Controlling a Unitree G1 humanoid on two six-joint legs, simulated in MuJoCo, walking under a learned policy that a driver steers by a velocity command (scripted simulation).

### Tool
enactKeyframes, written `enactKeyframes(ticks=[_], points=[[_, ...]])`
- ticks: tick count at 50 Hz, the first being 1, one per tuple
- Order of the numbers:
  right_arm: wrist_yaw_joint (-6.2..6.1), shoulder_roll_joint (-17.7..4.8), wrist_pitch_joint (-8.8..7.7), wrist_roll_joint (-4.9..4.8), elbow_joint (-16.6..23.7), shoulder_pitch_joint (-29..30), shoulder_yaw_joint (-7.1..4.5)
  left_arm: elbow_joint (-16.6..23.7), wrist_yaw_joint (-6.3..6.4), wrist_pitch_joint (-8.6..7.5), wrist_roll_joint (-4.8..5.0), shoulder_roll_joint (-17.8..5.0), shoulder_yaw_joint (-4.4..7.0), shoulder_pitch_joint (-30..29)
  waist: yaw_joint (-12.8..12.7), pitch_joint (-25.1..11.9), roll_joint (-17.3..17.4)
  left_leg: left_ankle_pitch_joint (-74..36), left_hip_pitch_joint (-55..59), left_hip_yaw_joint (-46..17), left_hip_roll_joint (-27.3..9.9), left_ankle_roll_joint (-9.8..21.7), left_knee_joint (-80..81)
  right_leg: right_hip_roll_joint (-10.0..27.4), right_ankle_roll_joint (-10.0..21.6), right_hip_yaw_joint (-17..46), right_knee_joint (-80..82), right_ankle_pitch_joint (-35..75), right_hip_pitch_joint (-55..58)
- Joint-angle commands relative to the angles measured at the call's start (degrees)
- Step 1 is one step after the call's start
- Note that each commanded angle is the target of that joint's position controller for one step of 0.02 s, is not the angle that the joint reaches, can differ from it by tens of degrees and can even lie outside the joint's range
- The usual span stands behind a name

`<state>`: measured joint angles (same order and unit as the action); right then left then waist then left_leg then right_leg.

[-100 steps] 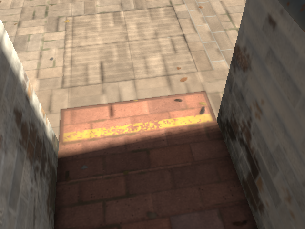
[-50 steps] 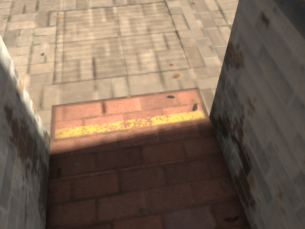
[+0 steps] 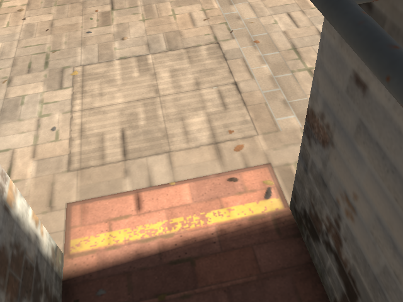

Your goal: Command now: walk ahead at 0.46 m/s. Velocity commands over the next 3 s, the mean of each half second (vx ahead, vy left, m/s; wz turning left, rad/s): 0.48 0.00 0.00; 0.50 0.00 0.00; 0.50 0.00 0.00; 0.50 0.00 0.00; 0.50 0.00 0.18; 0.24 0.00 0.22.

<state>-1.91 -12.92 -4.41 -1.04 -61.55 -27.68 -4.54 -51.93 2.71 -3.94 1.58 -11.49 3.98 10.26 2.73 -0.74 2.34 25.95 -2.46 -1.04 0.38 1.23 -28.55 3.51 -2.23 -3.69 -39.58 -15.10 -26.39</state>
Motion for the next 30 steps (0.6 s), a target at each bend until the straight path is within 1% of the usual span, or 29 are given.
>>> enactKeyframes(ticks=[1, 2, 3, 4, 5, 6, 7, 8, 9, 10, 11, 13, 14, 15, 16, 17, 18, 19, 20, 21, 22, 23, 24, 25, 26, 27, 28, 29, 30], points=[[1.20, -1.37, -0.26, 2.02, 4.38, 4.06, 1.26, -4.84, 0.12, 0.62, -0.58, -15.06, 4.09, 32.70, -14.63, -1.12, -20.49, 3.00, -32.89, -0.59, 2.95, 0.39, -41.51, 11.83, 7.23, 25.55, 12.41, -5.15, 33.12], [1.93, -0.31, -1.37, -0.98, 2.50, -6.67, 0.09, -5.92, -1.14, 0.09, -2.86, -16.77, 4.00, 32.31, -7.50, -8.97, -20.40, 8.83, -38.36, -17.40, 6.61, 0.08, -53.69, 20.42, 16.73, 57.28, 26.72, -20.44, 35.09], [1.64, -4.10, -2.01, -3.56, 4.38, -5.08, -0.23, -5.57, -1.29, -0.74, -1.40, -14.93, 3.71, 27.12, -4.68, -3.16, -17.44, 4.88, -45.68, -16.71, 2.78, -0.10, -58.30, 23.96, 18.01, 59.92, 29.27, -29.76, 31.78], [0.85, -5.07, -1.55, -2.97, 6.79, 2.17, -0.11, -4.51, -1.47, -1.02, -0.33, -11.14, 2.93, 22.53, -5.42, 4.13, -11.58, -0.29, -49.66, -14.51, 0.80, 0.24, -60.62, 22.98, 15.62, 51.17, 26.68, -24.10, 26.45], [-0.15, -4.27, -1.22, -2.11, 7.79, 6.87, -0.18, -3.66, -1.89, -2.33, -0.21, -8.27, 1.80, 17.58, -4.65, 7.33, -5.80, -6.42, -48.24, -13.97, -1.67, 0.89, -58.59, 20.59, 13.28, 41.56, 24.32, -19.87, 17.31], [-0.48, -2.69, 0.15, -1.03, 8.30, 6.92, -0.24, -4.27, -1.30, -2.64, -1.03, -8.46, 2.03, 14.72, -2.60, 7.46, -3.54, -11.88, -43.79, -12.74, -2.38, 0.09, -54.76, 17.11, 10.64, 33.94, 23.26, -16.62, 11.49], [-0.10, -2.63, 1.41, -0.82, 8.53, 6.42, -0.56, -4.50, -0.93, -2.56, -1.25, -7.92, 1.62, 14.44, -1.72, 7.33, -5.18, -14.66, -41.32, -11.50, -2.95, -0.57, -51.35, 14.22, 9.00, 27.39, 23.52, -14.55, 9.09], [-0.17, -2.06, 2.16, -0.98, 8.96, 5.80, -0.61, -5.54, -0.53, -2.28, -1.77, -8.00, 1.56, 16.18, -1.76, 8.07, -7.65, -15.15, -40.19, -10.64, -3.14, -1.43, -48.84, 12.84, 9.09, 24.29, 23.99, -12.56, 8.30], [-0.33, -1.56, 2.35, -0.86, 10.00, 7.37, -0.44, -6.07, 0.05, -2.34, -1.40, -7.29, 1.27, 17.69, -2.25, 9.10, -7.63, -17.38, -41.33, -10.07, -3.28, -2.10, -46.14, 12.41, 8.96, 22.17, 24.24, -7.08, 8.70], [-0.50, -1.34, 2.40, -1.04, 10.99, 8.34, -0.42, -6.83, 0.32, -2.37, -1.18, -7.39, 1.25, 19.72, -2.63, 9.32, -8.36, -19.45, -41.91, -9.55, -3.58, -2.66, -43.12, 11.41, 8.95, 19.53, 24.14, -0.99, 9.69], [-0.39, -1.26, 2.41, -1.09, 12.60, 11.96, 0.01, -6.89, 0.84, -2.51, -1.20, -8.25, 1.48, 20.72, -3.23, 9.58, -7.47, -22.64, -43.93, -8.67, -4.25, -3.26, -37.56, 11.75, 8.93, 17.62, 24.81, 3.92, 11.57], [0.13, -0.88, 2.08, -0.63, 15.52, 18.77, 0.62, -6.59, 1.14, -2.31, -1.22, -8.84, 1.68, 22.08, -5.08, 9.56, -8.43, -27.19, -44.17, -4.49, -5.20, -4.15, -27.49, 11.49, 8.51, 13.38, 25.62, 15.96, 15.15], [0.65, -0.52, 1.94, -0.68, 16.42, 21.36, 0.98, -6.10, 1.28, -2.21, -1.06, -8.88, 1.66, 22.20, -5.86, 9.42, -8.99, -29.88, -41.78, -2.23, -5.32, -4.42, -22.08, 10.53, 7.99, 10.84, 26.37, 17.84, 15.46], [1.20, -0.08, 1.79, -0.71, 16.84, 22.44, 1.02, -5.70, 1.05, -2.07, -0.77, -9.03, 1.62, 22.40, -6.58, 9.38, -11.00, -31.56, -38.11, -0.25, -4.69, -4.53, -18.77, 9.20, 7.70, 8.59, 26.57, 19.53, 14.86], [2.05, -0.06, 1.81, -0.89, 16.86, 23.47, 1.18, -5.33, 0.99, -1.77, -0.92, -10.15, 1.85, 22.64, -7.08, 9.13, -12.65, -32.67, -35.31, 1.08, -4.29, -4.65, -15.64, 8.71, 7.99, 6.75, 27.06, 18.65, 15.28], [2.59, -0.42, 1.82, -1.09, 17.46, 25.09, 1.27, -5.33, 0.88, -1.61, -0.98, -10.23, 2.05, 23.60, -7.74, 9.61, -12.13, -33.09, -33.60, 1.84, -3.89, -4.35, -13.36, 9.06, 8.15, 6.25, 27.60, 18.74, 15.86], [3.29, -1.31, 1.87, -0.87, 17.31, 25.78, 1.00, -5.26, 0.67, -1.76, -0.38, -10.35, 2.38, 24.55, -8.11, 9.57, -12.32, -33.70, -32.97, 2.00, -3.40, -3.80, -11.43, 8.87, 8.05, 5.63, 27.94, 17.04, 17.88], [3.73, -1.07, 1.74, -0.51, 17.09, 26.28, 1.14, -5.09, 0.57, -1.47, 0.41, -10.73, 2.59, 25.25, -8.21, 10.56, -13.13, -33.36, -33.38, 2.63, -3.19, -2.53, -9.02, 10.04, 8.29, 5.62, 27.85, 19.02, 20.27], [3.93, -1.48, 1.38, -0.92, 17.81, 27.58, 0.88, -4.36, -0.11, -1.61, 0.65, -10.51, 2.52, 24.22, -8.07, 10.70, -14.27, -32.91, -32.82, 1.46, -3.57, -0.96, -7.20, 11.22, 8.19, 6.39, 28.47, 21.07, 22.20], [4.21, -2.32, 1.71, -0.91, 16.94, 27.04, 0.71, -5.20, 0.17, -0.86, 0.67, -11.76, 3.10, 22.65, -7.12, 10.31, -13.87, -29.72, -32.99, -0.08, -3.76, 0.41, -5.39, 13.11, 7.55, 6.35, 26.35, 25.72, 25.59], [4.66, -2.98, 1.46, 0.25, 16.66, 25.59, 0.46, -4.27, 0.43, -0.14, 0.91, -13.82, 4.10, 22.04, -6.26, 8.50, -13.52, -27.39, -32.35, 0.71, -3.30, 1.32, -4.79, 13.18, 7.26, 5.33, 24.02, 31.64, 28.68], [5.02, -3.93, 1.32, 0.41, 16.24, 23.95, 0.10, -4.32, 0.74, 0.26, 1.20, -14.31, 4.41, 21.74, -4.69, 6.15, -13.52, -25.26, -28.05, 0.96, -2.62, 2.54, -3.75, 13.70, 6.71, 4.54, 21.42, 36.57, 29.51], [4.97, -5.28, 1.59, 1.61, 14.63, 20.03, -0.48, -3.66, 1.06, 0.41, 1.25, -15.81, 5.10, 20.72, -2.63, 5.12, -14.21, -20.93, -24.32, 3.28, -0.91, 3.02, -5.38, 13.29, 5.85, 4.12, 17.74, 41.58, 28.61], [4.87, -7.20, 1.61, 1.96, 12.11, 12.81, -1.55, -3.43, 1.23, 0.38, 1.79, -15.53, 5.00, 19.05, 1.58, 1.44, -13.58, -22.74, -15.21, 4.00, 0.39, 4.49, -3.33, 11.76, 5.03, 2.86, 10.58, 47.30, 27.15], [3.59, -10.63, 2.15, 1.36, 9.33, 3.04, -2.73, -2.99, 1.64, -0.86, 1.26, -14.61, 4.02, 18.18, 7.03, -3.11, -9.94, -25.50, -2.09, 1.97, -0.04, 5.99, -3.23, 9.36, 3.26, 1.87, -1.91, 47.99, 20.42], [2.51, -16.41, 2.23, 1.14, 8.32, 0.01, -3.71, -3.54, 0.73, -1.25, -0.51, -7.36, 2.10, 28.60, 1.55, -12.49, 6.89, -26.20, 14.46, -15.10, -12.88, 12.25, -5.70, 1.16, 0.95, -0.38, -24.54, 12.88, 5.83], [3.10, -16.14, 2.05, -0.09, 6.50, -3.03, -2.74, -6.13, -1.11, -2.61, -0.82, -0.70, 0.17, 35.22, -0.01, -21.91, 20.52, -3.07, 20.59, -36.11, -19.10, 18.53, 7.82, -4.70, 1.17, 8.04, -39.45, -20.02, -4.36], [2.62, -11.17, 1.24, -0.28, 7.40, -0.57, -1.93, -5.90, -1.06, -3.50, 0.66, -4.23, 1.07, 31.20, 0.96, -17.97, 12.81, 5.62, 15.23, -39.04, -18.86, 16.38, 12.32, -2.27, 2.27, 13.26, -47.01, -17.13, -8.74], [2.27, -9.32, 0.34, -0.32, 7.87, 4.39, -1.40, -2.80, -0.32, -3.46, 0.55, -7.27, 1.61, 21.72, 1.29, -8.50, 6.30, -2.80, 7.18, -31.31, -17.39, 13.44, 11.86, -0.44, 2.48, 9.95, -48.70, -14.26, -12.34]])
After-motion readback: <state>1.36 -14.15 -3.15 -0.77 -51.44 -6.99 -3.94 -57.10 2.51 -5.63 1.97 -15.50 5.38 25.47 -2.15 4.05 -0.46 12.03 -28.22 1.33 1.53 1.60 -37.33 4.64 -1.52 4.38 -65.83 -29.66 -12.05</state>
